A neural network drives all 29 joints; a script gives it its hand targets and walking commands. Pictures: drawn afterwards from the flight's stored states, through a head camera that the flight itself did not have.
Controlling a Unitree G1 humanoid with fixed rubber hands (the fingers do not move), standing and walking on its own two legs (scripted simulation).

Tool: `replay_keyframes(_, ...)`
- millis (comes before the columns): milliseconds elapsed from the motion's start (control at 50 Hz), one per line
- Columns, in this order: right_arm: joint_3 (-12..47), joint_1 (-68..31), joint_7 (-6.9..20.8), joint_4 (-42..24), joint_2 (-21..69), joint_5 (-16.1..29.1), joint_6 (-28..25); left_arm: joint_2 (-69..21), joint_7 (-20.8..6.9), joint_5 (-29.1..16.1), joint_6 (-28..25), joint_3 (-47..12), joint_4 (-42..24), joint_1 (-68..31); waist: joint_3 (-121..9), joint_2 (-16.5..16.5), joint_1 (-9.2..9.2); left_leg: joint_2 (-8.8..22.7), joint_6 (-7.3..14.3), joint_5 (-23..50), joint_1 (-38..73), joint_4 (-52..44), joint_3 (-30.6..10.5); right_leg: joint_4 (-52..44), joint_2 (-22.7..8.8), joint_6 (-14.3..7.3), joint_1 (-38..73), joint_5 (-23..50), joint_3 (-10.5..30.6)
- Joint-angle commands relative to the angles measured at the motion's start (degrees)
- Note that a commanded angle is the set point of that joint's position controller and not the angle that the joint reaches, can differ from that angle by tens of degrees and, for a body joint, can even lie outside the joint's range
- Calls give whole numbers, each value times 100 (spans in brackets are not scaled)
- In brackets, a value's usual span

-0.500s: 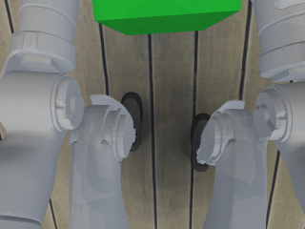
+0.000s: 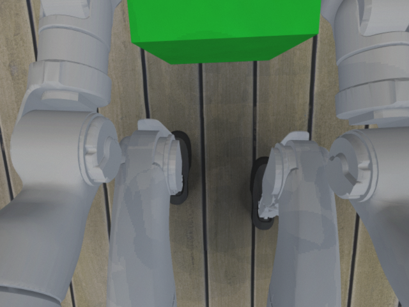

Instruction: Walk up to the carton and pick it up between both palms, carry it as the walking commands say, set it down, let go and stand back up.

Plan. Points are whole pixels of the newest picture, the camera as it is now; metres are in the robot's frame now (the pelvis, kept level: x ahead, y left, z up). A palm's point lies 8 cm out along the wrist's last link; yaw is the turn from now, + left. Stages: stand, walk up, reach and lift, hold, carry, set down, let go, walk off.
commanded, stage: reach and lift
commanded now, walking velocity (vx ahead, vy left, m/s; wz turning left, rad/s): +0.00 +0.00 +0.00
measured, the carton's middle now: out of the picture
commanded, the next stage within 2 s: none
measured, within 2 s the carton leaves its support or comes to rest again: neither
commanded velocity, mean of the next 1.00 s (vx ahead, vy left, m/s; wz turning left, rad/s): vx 0.00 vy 0.00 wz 0.00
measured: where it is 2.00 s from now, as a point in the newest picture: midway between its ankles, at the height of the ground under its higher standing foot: (220, 192)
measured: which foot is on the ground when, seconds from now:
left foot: down 0.00-1.00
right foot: down 0.00-1.00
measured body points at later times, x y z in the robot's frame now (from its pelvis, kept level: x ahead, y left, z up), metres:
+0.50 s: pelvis -0.01 +0.00 +0.05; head +0.31 +0.02 +0.36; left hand +0.56 +0.20 -0.01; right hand +0.56 -0.10 -0.02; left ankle +0.17 +0.13 -0.38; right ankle +0.12 -0.12 -0.38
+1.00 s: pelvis -0.01 +0.00 +0.10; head +0.28 +0.03 +0.44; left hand +0.53 +0.20 +0.05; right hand +0.54 -0.10 +0.05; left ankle +0.17 +0.13 -0.38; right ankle +0.12 -0.12 -0.38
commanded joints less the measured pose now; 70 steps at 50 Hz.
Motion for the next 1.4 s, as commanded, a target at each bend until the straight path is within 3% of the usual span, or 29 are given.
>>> replay_keyframes(0, 2435, -5597, 1975, -2257, 6594, 758, -476, -7002, -2075, -418, 258, -1612, -2108, -4104, -14354, -498, 309, -1086, 44, 1868, 5906, -1115, 424, -2081, 693, -46, 3490, 1837, -433)
replay_keyframes(360, 2612, -5137, 1928, -2379, 6835, 744, -342, -7215, -2055, -391, 385, -1800, -2345, -3637, -14554, -505, 438, -1134, 32, 1799, 6407, -1867, 316, -2755, 721, -32, 4194, 1780, -259)
replay_keyframes(520, 2664, -4851, 1902, -2388, 6902, 684, -339, -7345, -2069, -444, 394, -2026, -2476, -3487, -14588, -484, 313, -1149, -3, 1771, 6766, -2180, 233, -3047, 732, -30, 4446, 1776, -244)
replay_keyframes(660, 2789, -4702, 1889, -2455, 6851, 743, -352, -7452, -1983, -504, 405, -2253, -2691, -3411, -14681, -335, 332, -1136, -51, 1863, 7365, -2475, 138, -3309, 735, -56, 4597, 1803, -175)
replay_keyframes(860, 2715, -4498, 1937, -2288, 6945, 648, -379, -7636, -2001, -406, 427, -2252, -2482, -3140, -14241, -286, 319, -1122, -67, 1432, 7560, -2950, 105, -3804, 680, -72, 4802, 1418, -116)
replay_keyframes(940, 2722, -4342, 1939, -2273, 7016, 608, -373, -7698, -2020, -452, 413, -2357, -2627, -3160, -14347, -305, 248, -1133, -75, 1436, 7719, -3097, 91, -3976, 684, -75, 5041, 1450, -85)
replay_keyframes(1100, 2971, -4300, 1919, -2495, 7066, 727, -387, -7714, -2017, -467, 415, -2465, -2648, -2886, -14338, -312, 371, -1137, -60, 1494, 8118, -3450, 56, -4331, 650, -60, 5528, 1499, 24)
replay_keyframes(1380, 2971, -3668, 2025, -2189, 7173, 589, -444, -7969, -2050, -376, 394, -2655, -2595, -2384, -13697, -235, 280, -1087, -100, 1358, 8798, -4118, -98, -4993, 598, -113, 5727, 1353, 92)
